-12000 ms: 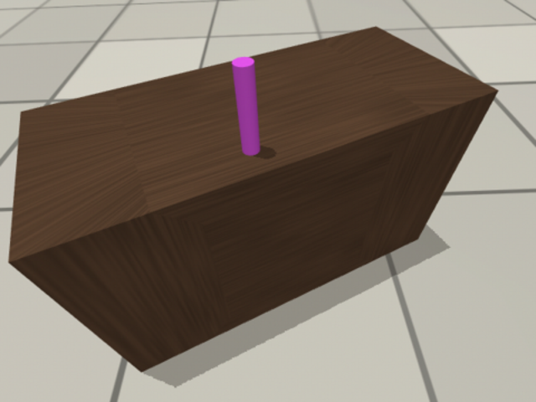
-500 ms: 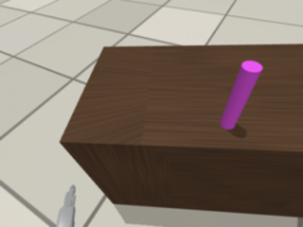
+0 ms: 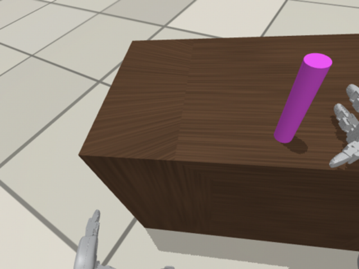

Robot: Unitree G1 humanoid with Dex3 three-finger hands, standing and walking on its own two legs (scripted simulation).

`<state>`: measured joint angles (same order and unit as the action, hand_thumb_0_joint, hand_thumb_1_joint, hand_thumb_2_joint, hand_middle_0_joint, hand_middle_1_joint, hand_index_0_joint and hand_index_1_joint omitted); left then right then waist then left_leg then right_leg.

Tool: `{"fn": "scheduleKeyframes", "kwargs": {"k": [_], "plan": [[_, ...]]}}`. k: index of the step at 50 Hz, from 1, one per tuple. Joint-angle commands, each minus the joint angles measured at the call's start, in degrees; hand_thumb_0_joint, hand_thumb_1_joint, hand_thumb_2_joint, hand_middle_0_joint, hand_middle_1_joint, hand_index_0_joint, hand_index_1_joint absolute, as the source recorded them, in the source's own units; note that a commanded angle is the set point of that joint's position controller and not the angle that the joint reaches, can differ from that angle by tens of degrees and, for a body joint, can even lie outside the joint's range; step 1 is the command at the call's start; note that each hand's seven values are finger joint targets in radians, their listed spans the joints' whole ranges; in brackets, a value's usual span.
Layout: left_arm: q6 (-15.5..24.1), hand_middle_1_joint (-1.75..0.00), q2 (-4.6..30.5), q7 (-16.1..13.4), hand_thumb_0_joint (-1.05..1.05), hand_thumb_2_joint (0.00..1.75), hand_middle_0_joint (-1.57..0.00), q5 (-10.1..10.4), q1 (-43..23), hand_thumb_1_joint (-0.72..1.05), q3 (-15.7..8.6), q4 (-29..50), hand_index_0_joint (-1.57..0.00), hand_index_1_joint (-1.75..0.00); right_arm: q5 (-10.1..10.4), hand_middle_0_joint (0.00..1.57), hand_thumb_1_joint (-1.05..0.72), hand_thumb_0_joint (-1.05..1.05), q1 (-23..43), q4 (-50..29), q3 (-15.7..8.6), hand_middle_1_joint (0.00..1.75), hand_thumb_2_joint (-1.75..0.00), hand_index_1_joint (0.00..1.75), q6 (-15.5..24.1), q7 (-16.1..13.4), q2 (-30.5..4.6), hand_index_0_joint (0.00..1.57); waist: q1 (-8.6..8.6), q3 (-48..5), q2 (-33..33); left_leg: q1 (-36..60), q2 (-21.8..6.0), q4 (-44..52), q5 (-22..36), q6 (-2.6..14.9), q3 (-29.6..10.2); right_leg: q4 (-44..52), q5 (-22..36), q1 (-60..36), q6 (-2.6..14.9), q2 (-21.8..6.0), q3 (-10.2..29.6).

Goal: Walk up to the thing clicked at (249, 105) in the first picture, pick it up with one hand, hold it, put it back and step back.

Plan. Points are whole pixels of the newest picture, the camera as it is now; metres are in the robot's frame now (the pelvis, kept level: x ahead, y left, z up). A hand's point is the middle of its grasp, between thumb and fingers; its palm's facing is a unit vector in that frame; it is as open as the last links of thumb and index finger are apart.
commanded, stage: close in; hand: right
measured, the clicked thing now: (297, 105) +0.44 -0.19 +0.11
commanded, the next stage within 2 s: rest palm in 0.54 s
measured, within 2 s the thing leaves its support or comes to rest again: leaves its support in 1.68 s
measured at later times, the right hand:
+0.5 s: hand (305, 127) +0.42 -0.21 +0.08, palm faces +0.10 +0.99 +0.03, open 17.7 cm
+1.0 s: hand (288, 124) +0.43 -0.19 +0.07, palm faces +0.11 +0.99 +0.03, open 16.8 cm
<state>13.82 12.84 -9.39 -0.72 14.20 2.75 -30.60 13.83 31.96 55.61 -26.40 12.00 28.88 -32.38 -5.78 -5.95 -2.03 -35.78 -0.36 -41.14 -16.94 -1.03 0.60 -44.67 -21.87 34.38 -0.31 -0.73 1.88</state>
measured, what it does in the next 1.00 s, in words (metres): stands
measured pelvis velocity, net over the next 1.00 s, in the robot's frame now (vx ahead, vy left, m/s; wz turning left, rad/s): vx -0.01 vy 0.01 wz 0.01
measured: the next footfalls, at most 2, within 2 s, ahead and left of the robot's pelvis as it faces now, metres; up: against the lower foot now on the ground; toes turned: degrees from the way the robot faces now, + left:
none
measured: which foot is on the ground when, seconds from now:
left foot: down 0.00-1.00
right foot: down 0.00-1.00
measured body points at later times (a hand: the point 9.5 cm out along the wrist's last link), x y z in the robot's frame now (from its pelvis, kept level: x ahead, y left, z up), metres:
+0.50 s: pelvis -0.01 +0.01 -0.01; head +0.04 -0.01 +0.43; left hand +0.15 +0.27 -0.05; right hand +0.41 -0.27 +0.08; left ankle +0.03 +0.13 -0.71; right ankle +0.00 -0.12 -0.71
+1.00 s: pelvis -0.01 +0.01 -0.02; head +0.05 -0.01 +0.43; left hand +0.14 +0.27 -0.06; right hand +0.42 -0.24 +0.07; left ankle +0.03 +0.13 -0.71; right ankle +0.00 -0.12 -0.71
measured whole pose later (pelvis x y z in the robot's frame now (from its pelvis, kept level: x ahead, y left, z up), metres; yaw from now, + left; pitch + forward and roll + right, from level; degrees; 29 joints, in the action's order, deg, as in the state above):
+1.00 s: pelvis -0.01 +0.01 -0.02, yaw +1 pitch +12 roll +0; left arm 5.4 12.2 -2.7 0.3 19.8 -2.3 -16.0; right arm 7.5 35.4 50.6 -20.3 15.2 7.4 -20.1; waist -5.9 -6.0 -1.5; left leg -41.9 -0.2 -49.4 -19.8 -0.7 -0.6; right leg -51.1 -24.3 39.1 -0.6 -0.8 0.8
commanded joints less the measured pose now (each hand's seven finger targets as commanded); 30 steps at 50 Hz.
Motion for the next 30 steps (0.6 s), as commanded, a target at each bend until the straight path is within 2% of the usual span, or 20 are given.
{"fn": "scheduleKeyframes", "kwargs": {"k": [1, 2, 3, 6, 7, 8, 9, 11, 12, 13, 14, 15, 16, 17, 19, 22, 24, 26, 28, 30], "plan": [[1.25, -0.05, 7.99, 1.39, 0.0, 0.04, -0.05, -0.01, -0.63, -0.54, -4.4, 11.26, -0.07, -0.04, 0.04, 0.05, 0.58, 0.0, 21.65, -14.81, -5.13, 0.04, -0.05, 0.04, 8.31, -5.58, -19.27, 0.05, 2.33, -20.01, 11.07, 6.67, 1.27, 0.29, 10.36, 1.97, 0.06, 2.36, 15.75, -7.17, 0.14, 0.91, -0.53], [1.14, -0.05, 10.36, 1.22, 0.0, 0.04, -0.05, -0.13, -1.4, -0.54, -6.8, 13.19, -0.06, -0.04, -0.48, 0.04, 0.6, 0.0, 24.37, -17.74, -6.14, 0.04, -0.04, 0.04, 9.11, -6.97, -20.98, 0.05, 2.5, -23.72, 12.06, 7.95, 1.1, -0.06, 10.96, 2.11, -0.45, 1.62, 15.75, -7.92, 0.13, 0.93, -0.81], [0.81, -0.05, 8.17, 1.56, 0.0, 0.04, -0.05, -0.39, -1.77, -0.54, -4.7, 14.22, -0.06, -0.04, -1.12, 0.03, 0.61, 0.0, 23.82, -17.32, -5.67, 0.05, -0.05, 0.05, 9.36, -8.07, -19.25, 0.04, 3.17, -25.01, 13.19, 8.98, 1.16, -0.58, 11.71, 2.14, -0.51, 1.08, 16.68, -7.89, 0.04, 1.06, -0.93], [-0.27, -0.05, 9.73, 1.94, 0.0, 0.04, -0.05, -0.62, -1.62, -0.54, -6.97, 15.38, -0.06, -0.04, -1.71, 0.03, 0.61, 0.0, 24.65, -18.8, -2.86, 0.05, -0.05, 0.05, 9.61, -10.46, -13.76, 0.03, 3.01, -29.03, 14.41, 8.99, 1.87, -1.98, 13.25, 2.43, 0.01, -0.32, 22.67, -10.26, -0.44, 0.55, -0.29], [-0.55, -0.05, 9.92, 2.07, 0.0, 0.05, -0.05, -0.54, -3.15, -0.55, -6.27, 17.8, -0.06, -0.05, -1.68, 0.03, 0.61, 0.0, 25.27, -20.65, -2.67, 0.05, -0.05, 0.05, 9.6, -11.14, -13.3, 0.04, 2.98, -30.31, 13.59, 9.03, 2.17, -1.91, 12.88, 2.44, 0.32, -0.4, 23.66, -11.47, -0.55, 0.14, 0.05], [-0.78, -0.05, 12.15, 1.89, 0.0, 0.04, -0.05, -0.46, -4.03, -0.55, -8.56, 19.58, -0.06, -0.04, -2.35, 0.03, 0.61, 0.0, 24.63, -19.61, -2.23, 0.05, -0.05, 0.05, 9.29, -11.9, -13.18, 0.03, 2.51, -31.68, 12.89, 9.67, 2.06, -2.24, 13.77, 2.38, 0.33, -0.64, 24.9, -11.91, -0.53, 0.08, 0.07], [-1.38, -0.05, 11.88, 1.92, 0.0, 0.05, -0.05, -0.43, -2.78, -0.56, -8.1, 18.76, -0.06, -0.05, -2.6, 0.03, 0.61, 0.0, 24.77, -21.65, -2.83, 0.05, -0.05, 0.05, 9.22, -12.84, -14.16, 0.03, 3.04, -31.57, 12.68, 10.98, 1.95, -2.04, 14.39, 2.3, 0.19, -0.42, 24.79, -11.52, -0.41, 0.26, -0.17], [-2.15, -0.05, 8.57, 2.3, 0.0, 0.05, -0.05, -0.08, -1.92, -0.56, -5.75, 19.56, -0.06, -0.05, -2.71, 0.03, 0.6, 0.0, 24.52, -19.2, -0.14, 0.05, -0.05, 0.05, 8.4, -13.96, -8.97, 0.04, 2.05, -27.9, 10.58, 10.4, 2.03, -1.51, 12.61, 2.28, 0.45, 0.65, 20.87, -9.38, -0.29, 0.18, -0.3], [-2.83, -0.05, 7.39, 2.57, 0.0, 0.05, -0.05, 0.03, 2.42, -0.56, -5.77, 15.11, -0.05, -0.05, -2.57, 0.03, 0.59, 0.0, 19.6, -13.73, 1.04, 0.04, -0.05, 0.04, 7.48, -14.23, -5.35, 0.04, 1.66, -22.79, 8.74, 9.91, 1.92, -1.14, 12.05, 2.18, 0.62, 1.31, 18.66, -6.33, -0.04, 0.36, -0.48], [-3.3, -0.05, 7.66, 2.82, 0.0, 0.05, -0.05, 0.37, 3.61, -0.56, -6.31, 14.76, -0.05, -0.05, -2.44, 0.04, 0.58, 0.0, 16.17, -11.71, 1.69, 0.05, -0.05, 0.05, 6.74, -14.39, -3.77, 0.04, 1.62, -19.57, 6.41, 9.54, 1.88, -0.63, 11.4, 1.91, 0.74, 1.95, 16.34, -4.75, 0.36, 0.46, -0.69], [-3.53, -0.05, 9.79, 2.94, 0.0, 0.05, -0.05, 0.58, 3.7, -0.56, -8.25, 16.19, -0.05, -0.05, -2.5, 0.04, 0.59, 0.0, 14.96, -9.48, 3.27, 0.05, -0.04, 0.05, 6.04, -14.38, -1.69, 0.04, -0.02, -18.0, 3.16, 8.03, 1.98, -0.39, 10.52, 1.67, 0.98, 2.41, 14.83, -4.08, 0.74, 0.21, -0.51], [-3.63, -0.05, 9.66, 3.23, 0.0, 0.05, -0.05, 0.64, 1.89, -0.56, -7.59, 18.7, -0.05, -0.05, -3.1, 0.04, 0.59, 0.0, 17.25, -13.65, 2.01, 0.05, -0.05, 0.05, 6.2, -14.73, -5.13, 0.04, 1.03, -19.12, 3.86, 9.14, 1.62, -0.41, 11.03, 1.52, 0.54, 2.22, 14.81, -4.12, 0.81, 0.28, -0.99], [-3.93, -0.05, 11.43, 3.15, 0.0, 0.05, -0.05, 0.78, 3.13, -0.56, -9.68, 19.29, -0.06, -0.05, -3.47, 0.04, 0.57, 0.0, 21.48, -19.44, -0.36, 0.05, -0.05, 0.05, 6.55, -15.44, -9.99, 0.04, 0.98, -21.01, 5.96, 9.62, 1.47, -0.64, 11.48, 1.57, 0.23, 2.27, 14.85, -5.18, 0.74, 0.3, -1.23], [-4.44, -0.05, 11.68, 3.38, 0.0, 0.04, -0.05, 0.61, 5.96, -0.55, -10.64, 16.77, -0.06, -0.04, -3.6, 0.03, 0.6, 0.0, 19.45, -15.46, 1.22, 0.05, -0.05, 0.05, 5.84, -15.63, -6.54, 0.04, 0.22, -17.13, 5.0, 6.57, 1.79, -0.61, 10.39, 1.61, 0.69, 2.5, 14.29, -6.05, 0.67, 0.07, -1.04], [-4.4, -0.05, 8.82, 4.58, 0.0, 0.04, -0.05, 0.95, 6.19, -0.55, -9.36, 17.34, -0.06, -0.04, -2.97, 0.03, 0.58, 0.0, 19.84, -15.32, 2.99, 0.05, -0.05, 0.05, 5.91, -15.85, -2.27, 0.04, -0.26, -12.99, 3.75, 4.72, 1.55, -0.61, 7.94, 1.59, 0.54, 2.61, 10.9, -3.56, 0.95, 0.31, -1.07], [-4.0, -0.05, 6.63, 5.18, 0.0, 0.04, -0.05, 1.38, 3.74, -0.55, -7.56, 21.36, -0.06, -0.04, -3.19, 0.03, 0.58, 0.0, 23.29, -19.1, 3.8, 0.05, -0.06, 0.05, 6.44, -15.93, -2.05, 0.03, -0.23, -15.87, 2.36, 6.01, 0.89, -0.63, 7.09, 1.2, -0.79, 1.42, 8.2, -2.7, 1.67, 0.57, -1.78], [-4.1, -0.05, 9.58, 5.08, 0.0, 0.04, -0.05, 1.28, 5.3, -0.54, -10.77, 21.14, -0.06, -0.04, -3.37, 0.03, 0.58, 0.0, 25.24, -21.64, 4.37, 0.05, -0.06, 0.05, 6.73, -16.24, -2.33, 0.03, -1.08, -17.94, 4.03, 5.32, 0.93, -1.28, 8.53, 1.32, -0.59, 1.18, 9.59, -5.45, 1.39, 0.57, -1.71], [-4.05, -0.05, 8.31, 5.39, 0.0, 0.04, -0.05, 1.29, 5.3, -0.55, -9.3, 21.93, -0.06, -0.05, -3.61, 0.02, 0.6, 0.0, 27.67, -24.46, 4.72, 0.05, -0.06, 0.05, 6.7, -16.79, -2.6, 0.03, -0.27, -20.12, 6.51, 4.98, 1.0, -1.8, 8.76, 1.56, -0.29, 0.96, 10.51, -7.13, 1.08, 0.58, -1.56], [-4.23, -0.05, 9.71, 5.38, 0.0, 0.04, -0.05, 1.27, 5.18, -0.55, -11.29, 21.44, -0.06, -0.05, -3.91, 0.02, 0.59, 0.0, 27.59, -23.87, 4.28, 0.05, -0.06, 0.05, 6.36, -17.52, -2.77, 0.02, -0.32, -22.62, 7.17, 5.43, 0.89, -2.4, 10.34, 1.59, -0.54, 0.1, 12.51, -8.06, 0.92, 0.71, -1.59], [-4.31, -0.05, 9.85, 5.48, 0.0, 0.04, -0.05, 1.17, 4.44, -0.55, -11.0, 21.81, -0.06, -0.05, -4.07, 0.01, 0.6, 0.0, 28.38, -24.42, 4.69, 0.05, -0.05, 0.05, 6.1, -18.32, -2.45, 0.02, 0.22, -24.09, 8.62, 6.26, 0.85, -2.52, 10.78, 1.7, -0.38, -0.06, 13.48, -8.61, 0.72, 0.74, -1.52]]}}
